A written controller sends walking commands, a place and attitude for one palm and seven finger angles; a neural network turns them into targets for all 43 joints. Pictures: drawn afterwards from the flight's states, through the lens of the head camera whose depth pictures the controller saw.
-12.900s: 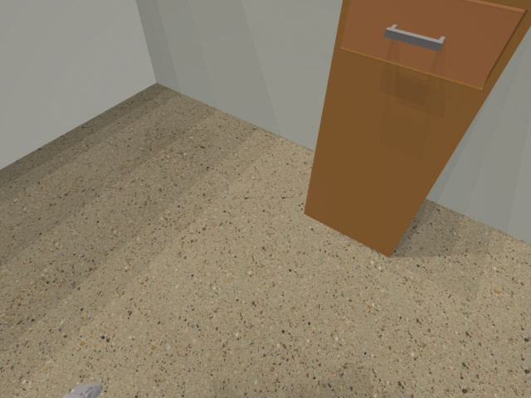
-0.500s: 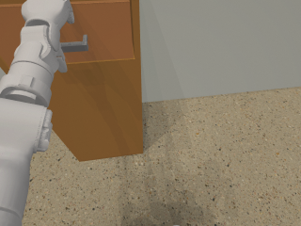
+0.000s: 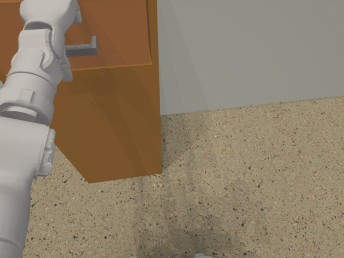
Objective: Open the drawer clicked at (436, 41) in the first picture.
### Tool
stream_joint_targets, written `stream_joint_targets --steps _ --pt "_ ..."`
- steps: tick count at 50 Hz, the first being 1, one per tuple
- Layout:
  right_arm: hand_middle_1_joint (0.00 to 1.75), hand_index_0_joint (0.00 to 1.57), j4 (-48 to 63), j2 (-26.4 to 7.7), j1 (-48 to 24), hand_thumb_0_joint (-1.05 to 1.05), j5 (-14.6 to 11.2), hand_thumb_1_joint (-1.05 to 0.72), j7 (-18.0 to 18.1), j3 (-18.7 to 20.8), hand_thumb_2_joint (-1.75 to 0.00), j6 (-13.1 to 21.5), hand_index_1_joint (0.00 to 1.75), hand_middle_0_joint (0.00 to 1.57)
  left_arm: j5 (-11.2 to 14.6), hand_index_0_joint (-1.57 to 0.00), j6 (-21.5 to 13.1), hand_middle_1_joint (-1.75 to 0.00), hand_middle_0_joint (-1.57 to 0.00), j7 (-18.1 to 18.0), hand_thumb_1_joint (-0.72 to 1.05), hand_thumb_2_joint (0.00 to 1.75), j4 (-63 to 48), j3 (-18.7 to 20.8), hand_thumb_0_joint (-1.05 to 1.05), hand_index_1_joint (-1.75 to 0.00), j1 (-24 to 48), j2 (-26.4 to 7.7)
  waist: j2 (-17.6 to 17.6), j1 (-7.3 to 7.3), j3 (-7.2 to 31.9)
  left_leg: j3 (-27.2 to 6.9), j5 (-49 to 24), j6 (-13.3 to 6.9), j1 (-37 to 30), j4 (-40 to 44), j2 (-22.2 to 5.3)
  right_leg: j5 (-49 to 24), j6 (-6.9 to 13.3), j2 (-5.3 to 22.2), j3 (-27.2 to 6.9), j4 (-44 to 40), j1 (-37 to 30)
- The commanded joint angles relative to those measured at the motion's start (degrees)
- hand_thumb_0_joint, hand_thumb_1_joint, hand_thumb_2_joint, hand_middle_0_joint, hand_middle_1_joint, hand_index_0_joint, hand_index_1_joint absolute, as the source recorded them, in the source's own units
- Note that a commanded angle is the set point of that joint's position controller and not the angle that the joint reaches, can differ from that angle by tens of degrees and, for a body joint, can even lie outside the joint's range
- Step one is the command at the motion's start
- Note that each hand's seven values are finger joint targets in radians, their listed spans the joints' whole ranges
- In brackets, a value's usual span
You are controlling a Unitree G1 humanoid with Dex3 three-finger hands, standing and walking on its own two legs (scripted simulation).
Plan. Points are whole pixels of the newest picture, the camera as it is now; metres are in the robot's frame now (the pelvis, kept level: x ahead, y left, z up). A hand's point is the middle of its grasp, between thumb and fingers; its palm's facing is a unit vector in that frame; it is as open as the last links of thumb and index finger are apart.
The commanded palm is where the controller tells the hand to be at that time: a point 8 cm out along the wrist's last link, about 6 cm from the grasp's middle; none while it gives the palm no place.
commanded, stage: lower the fingers behind the handle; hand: left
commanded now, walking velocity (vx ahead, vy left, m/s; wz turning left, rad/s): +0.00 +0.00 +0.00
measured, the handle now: (67, 46) +0.58 +0.20 +0.16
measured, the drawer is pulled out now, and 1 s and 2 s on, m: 0.00 0.00 0.00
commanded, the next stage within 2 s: lift the fingers back up to retry in 0.44 s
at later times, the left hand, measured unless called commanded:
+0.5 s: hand (62, 38) +0.54 +0.19 +0.21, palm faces +0.06 +0.02 -1.00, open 13.6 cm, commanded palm +0.54 +0.19 +0.19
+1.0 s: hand (60, 37) +0.54 +0.19 +0.21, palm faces +0.02 +0.01 -1.00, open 13.6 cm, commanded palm +0.54 +0.19 +0.26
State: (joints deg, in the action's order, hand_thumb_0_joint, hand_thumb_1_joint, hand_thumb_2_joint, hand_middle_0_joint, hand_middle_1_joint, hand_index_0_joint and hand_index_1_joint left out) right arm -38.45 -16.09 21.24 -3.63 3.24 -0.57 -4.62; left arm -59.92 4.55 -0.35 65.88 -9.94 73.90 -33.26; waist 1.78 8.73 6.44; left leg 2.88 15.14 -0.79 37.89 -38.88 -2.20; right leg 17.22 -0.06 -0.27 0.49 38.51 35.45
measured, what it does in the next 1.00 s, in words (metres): stands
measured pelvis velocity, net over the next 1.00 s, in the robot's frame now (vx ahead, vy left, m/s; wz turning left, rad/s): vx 0.01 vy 0.00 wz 0.01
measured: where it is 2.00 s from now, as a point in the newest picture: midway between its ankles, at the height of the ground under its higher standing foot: outside the picture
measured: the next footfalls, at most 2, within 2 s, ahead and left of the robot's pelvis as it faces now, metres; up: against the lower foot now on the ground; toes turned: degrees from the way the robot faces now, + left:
none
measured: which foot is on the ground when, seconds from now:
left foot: down 0.00-1.00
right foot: down 0.00-1.00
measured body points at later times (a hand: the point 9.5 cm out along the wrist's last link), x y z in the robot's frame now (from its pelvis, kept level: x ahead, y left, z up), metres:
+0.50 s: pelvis +0.00 +0.00 +0.00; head +0.07 +0.00 +0.44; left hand +0.53 +0.19 +0.26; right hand +0.03 -0.27 -0.13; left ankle +0.03 +0.11 -0.72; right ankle +0.01 -0.12 -0.72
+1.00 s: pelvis +0.01 +0.00 +0.00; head +0.07 -0.01 +0.45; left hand +0.53 +0.19 +0.27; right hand +0.01 -0.27 -0.13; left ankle +0.03 +0.11 -0.72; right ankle +0.01 -0.12 -0.72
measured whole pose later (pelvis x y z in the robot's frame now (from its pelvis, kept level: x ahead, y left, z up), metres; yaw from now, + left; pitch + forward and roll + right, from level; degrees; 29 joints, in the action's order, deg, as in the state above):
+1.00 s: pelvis +0.01 +0.00 +0.00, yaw +0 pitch +13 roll -1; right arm -40.0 -15.0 22.4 -3.6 3.0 0.0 -3.7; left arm -58.9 3.5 3.4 65.0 -9.7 73.1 -33.5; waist 3.0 8.1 6.3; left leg 2.3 15.5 -0.6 36.1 -38.1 -2.1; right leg 17.5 0.1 -0.3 1.0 37.2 33.2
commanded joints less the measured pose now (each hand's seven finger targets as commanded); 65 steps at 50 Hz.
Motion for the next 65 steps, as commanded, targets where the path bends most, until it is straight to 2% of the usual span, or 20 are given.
stream_joint_targets --steps 1,5,8,10,11,12,25,33,35,38,44,45,47,49,50,51,53,57,64,65 --pt "0.30 0.20 4.56 -9.62 4.87 0.00 0.36 -0.90 0.79 3.28 -0.90 1.02 0.30 0.20 -0.48 -0.30 1.89 -1.20 -0.30 2.44 -0.50 0.30 0.11 0.15 0.00 -1.20 12.97 -6.53 -5.08 2.28 8.33 -0.30 3.82 -2.19 -9.38 5.50 1.61 2.61 0.04 -1.61 0.86 -8.44 0.03" --pt "0.30 0.20 4.18 -9.75 4.69 0.00 0.49 -0.90 0.80 3.32 -0.90 0.90 0.30 0.20 -0.35 -0.30 2.79 -1.20 -0.30 2.39 -0.50 0.30 -0.87 -0.63 0.00 -1.20 14.29 -5.16 -4.95 2.59 8.80 -0.52 3.59 -2.22 -9.91 5.35 1.50 2.26 0.16 -1.64 1.09 -8.32 0.25" --pt "0.30 0.20 4.45 -9.62 4.29 0.00 0.33 -0.90 0.94 2.99 -0.90 0.88 0.30 0.20 -0.51 -0.30 3.56 -1.20 -0.30 2.64 -0.50 0.30 -0.20 -0.36 0.00 -1.20 13.75 -6.30 -4.40 2.24 9.43 -0.38 4.17 -2.18 -9.64 5.22 1.69 2.91 0.03 -1.46 0.89 -8.18 -0.26" --pt "0.30 0.20 4.26 -9.84 4.31 0.00 0.32 -0.90 1.04 3.01 -0.90 0.64 0.30 0.20 -0.56 -0.30 3.68 -1.20 -0.30 3.02 -0.50 0.30 -0.01 -0.09 0.00 -1.20 14.51 -6.72 -5.97 2.46 9.47 -0.68 3.71 -2.23 -9.11 5.11 1.63 2.36 0.10 -1.56 0.92 -8.24 -0.73" --pt "0.30 0.20 4.42 -9.61 4.03 0.00 0.21 -0.90 1.12 2.79 -0.90 0.69 0.30 0.20 -0.53 -0.30 3.75 -1.20 -0.30 3.10 -0.50 0.30 -0.16 -1.02 0.00 -1.20 14.91 -5.57 -4.25 2.68 8.74 -0.64 4.11 -2.20 -9.39 5.23 1.61 2.76 0.04 -1.50 1.01 -8.02 0.41" --pt "0.30 0.20 4.45 -9.58 3.64 0.00 0.15 -0.90 1.15 2.79 -0.90 0.71 0.30 0.20 -0.41 -0.30 3.90 -1.20 -0.30 3.12 -0.50 0.30 -0.14 -0.94 0.00 -1.20 14.47 -5.19 -4.65 2.60 8.09 -0.73 4.63 -2.24 -9.43 5.40 1.55 3.30 -0.02 -1.50 1.12 -8.06 0.84" --pt "0.30 0.20 4.12 -9.49 4.33 0.00 0.28 -0.90 1.42 2.82 -0.90 1.00 0.30 0.20 0.18 -0.30 3.45 -1.20 -0.30 4.28 -0.50 0.30 -1.42 -1.19 0.00 -1.20 14.81 -4.56 -5.74 3.01 8.54 -0.81 3.77 -2.48 -9.14 4.42 1.49 2.38 -0.10 -1.54 0.99 -7.98 0.80" --pt "0.30 0.20 4.10 -8.81 5.43 0.00 0.24 -0.90 1.08 2.77 -0.90 1.06 0.30 0.20 0.47 -0.30 2.92 -1.20 -0.30 4.27 -0.50 0.30 -0.49 -1.33 0.00 -1.20 17.33 -5.15 -2.76 2.77 10.62 -0.79 3.52 -1.98 -9.90 4.11 1.42 1.63 0.08 -1.55 0.70 -7.53 -0.19" --pt "0.30 0.20 3.77 -9.02 5.70 0.00 0.19 -0.90 1.06 2.89 -0.90 1.01 0.30 0.20 0.62 -0.30 2.47 -1.20 -0.30 4.23 -0.50 0.30 -1.08 -0.11 0.00 -1.20 18.88 -7.05 -4.21 2.88 11.05 -0.95 3.39 -2.04 -9.32 4.26 1.44 1.25 0.05 -1.50 0.42 -8.08 -1.83" --pt "0.30 0.20 3.79 -8.37 5.62 0.00 0.21 -0.90 0.82 2.98 -0.90 1.43 0.30 0.20 0.82 -0.30 1.76 -1.20 -0.30 3.90 -0.50 0.30 -2.57 -0.21 0.00 -1.20 20.69 -6.50 -2.64 2.64 11.49 -0.99 3.63 -2.09 -10.41 4.67 1.56 1.52 0.02 -1.58 0.34 -8.07 -1.78" --pt "0.30 0.20 3.25 -8.04 5.76 0.00 0.34 -0.90 0.43 3.35 -0.90 2.05 0.30 0.20 0.98 -0.30 0.10 -1.20 -0.30 3.34 -0.50 0.30 -6.18 2.21 0.00 -1.20 24.45 -9.68 -1.58 2.04 13.92 -1.39 1.71 -2.13 -12.14 5.31 1.69 -0.12 0.12 -1.59 0.11 -8.36 -4.15" --pt "0.30 0.20 3.17 -8.10 6.02 0.00 0.39 -0.90 0.40 3.63 -0.90 2.10 0.30 0.20 1.25 -0.30 -0.28 -1.20 -0.30 3.30 -0.50 0.30 -7.28 2.33 0.00 -1.20 25.33 -9.53 -2.73 2.07 15.22 -1.50 0.73 -2.26 -12.75 5.35 1.77 -0.83 0.17 -1.66 0.00 -8.81 -5.35" --pt "0.30 0.20 3.16 -7.72 5.82 0.00 0.38 -0.90 0.35 3.59 -0.90 2.32 0.30 0.20 1.34 -0.30 -0.56 -1.20 -0.30 3.01 -0.50 0.30 -8.10 2.33 0.00 -1.20 25.89 -9.54 -1.20 1.85 15.48 -1.46 0.50 -2.23 -13.98 5.69 1.90 -1.01 0.12 -1.70 -0.02 -9.04 -5.28" --pt "0.30 0.20 3.10 -7.74 5.67 0.00 0.44 -0.90 0.43 3.65 -0.90 2.38 0.30 0.20 1.11 -0.30 -0.94 -1.20 -0.30 2.60 -0.50 0.30 -8.97 4.51 0.00 -1.20 26.23 -12.33 -1.00 1.15 16.30 -1.62 -0.49 -2.17 -14.38 6.00 1.99 -1.61 0.24 -1.75 -0.06 -9.11 -6.63" --pt "0.30 0.20 3.07 -7.78 5.63 0.00 0.44 -0.90 0.28 3.72 -0.90 2.47 0.30 0.20 1.67 -0.30 -1.18 -1.20 -0.30 2.61 -0.50 0.30 -10.61 2.65 0.00 -1.20 28.10 -10.00 -0.89 1.70 16.55 -1.75 -1.37 -2.21 -15.30 6.28 2.08 -2.32 0.34 -1.77 -0.04 -9.68 -6.79" --pt "0.30 0.20 2.81 -7.50 5.75 0.00 0.37 -0.90 0.24 3.71 -0.90 2.80 0.30 0.20 1.81 -0.30 -1.37 -1.20 -0.30 2.32 -0.50 0.30 -10.76 2.47 0.00 -1.20 29.10 -9.68 -0.79 1.77 16.23 -1.97 -1.29 -2.22 -16.10 6.59 1.91 -2.03 0.26 -1.98 0.17 -9.68 -6.01" --pt "0.30 0.20 2.42 -7.72 5.66 0.00 0.54 -0.90 0.06 3.76 -0.90 3.02 0.30 0.20 1.74 -0.30 -1.30 -1.20 -0.30 2.03 -0.50 0.30 -11.61 2.93 0.00 -1.20 30.33 -10.32 1.00 1.67 15.94 -2.10 -1.91 -2.01 -17.12 7.05 2.03 -2.42 0.41 -2.05 0.37 -9.72 -5.71" --pt "0.30 0.20 2.24 -7.52 5.69 0.00 0.65 -0.90 0.20 3.88 -0.90 3.43 0.30 0.20 2.03 -0.30 -1.56 -1.20 -0.30 1.64 -0.50 0.30 -13.58 4.65 0.00 -1.20 32.32 -12.49 -0.20 1.22 18.52 -2.04 -4.88 -2.35 -19.17 7.37 2.39 -4.93 0.43 -2.08 0.11 -10.72 -8.93" --pt "0.30 0.20 2.08 -7.75 4.78 0.00 0.74 -0.90 0.26 3.65 -0.90 3.33 0.30 0.20 1.61 -0.30 -1.89 -1.20 -0.30 1.59 -0.50 0.30 -11.10 6.50 0.00 -1.20 29.75 -14.29 -0.75 0.55 16.10 -1.68 -7.03 -2.03 -18.56 8.07 2.49 -7.00 0.57 -1.77 0.25 -11.05 -10.30" --pt "0.30 0.20 2.39 -7.74 4.41 0.00 0.79 -0.90 0.18 3.72 -0.90 3.19 0.30 0.20 2.02 -0.30 -1.99 -1.20 -0.30 1.74 -0.50 0.30 -11.69 5.75 0.00 -1.20 29.34 -12.96 -0.89 0.52 16.76 -1.46 -7.94 -2.15 -19.09 7.96 2.74 -7.77 0.63 -1.73 0.07 -11.46 -11.16"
